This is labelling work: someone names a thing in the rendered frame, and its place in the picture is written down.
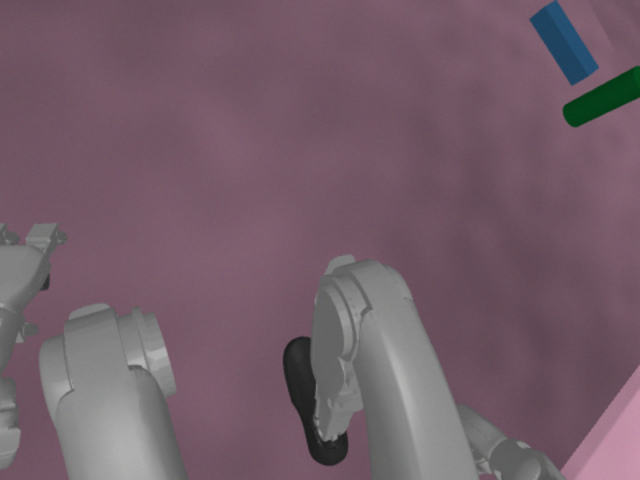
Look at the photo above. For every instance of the left robot hand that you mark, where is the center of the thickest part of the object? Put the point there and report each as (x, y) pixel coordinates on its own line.
(24, 269)

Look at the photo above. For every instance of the right robot hand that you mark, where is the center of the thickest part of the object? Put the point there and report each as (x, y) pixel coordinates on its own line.
(483, 436)

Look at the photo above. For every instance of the right robot arm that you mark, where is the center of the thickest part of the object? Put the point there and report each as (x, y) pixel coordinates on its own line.
(513, 459)

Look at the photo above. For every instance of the right robot foot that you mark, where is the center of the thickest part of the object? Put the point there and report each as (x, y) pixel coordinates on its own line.
(301, 386)

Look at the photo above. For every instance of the left robot arm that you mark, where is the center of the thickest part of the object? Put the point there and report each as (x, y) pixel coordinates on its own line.
(9, 410)

